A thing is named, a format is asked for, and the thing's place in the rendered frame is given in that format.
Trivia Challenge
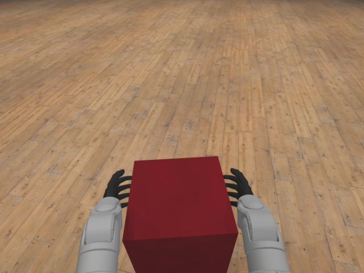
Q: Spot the robot left forearm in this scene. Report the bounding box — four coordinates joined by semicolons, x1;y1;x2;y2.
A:
76;197;122;273

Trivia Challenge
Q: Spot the left robot hand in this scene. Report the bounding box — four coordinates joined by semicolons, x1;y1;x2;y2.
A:
103;169;132;208

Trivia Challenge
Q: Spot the robot right forearm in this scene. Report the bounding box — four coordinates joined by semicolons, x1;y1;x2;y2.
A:
237;195;291;273

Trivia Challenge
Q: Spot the right robot hand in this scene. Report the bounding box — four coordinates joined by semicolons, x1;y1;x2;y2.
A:
223;168;253;207

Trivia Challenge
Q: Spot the carton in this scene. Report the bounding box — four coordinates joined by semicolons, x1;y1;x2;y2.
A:
122;156;238;273

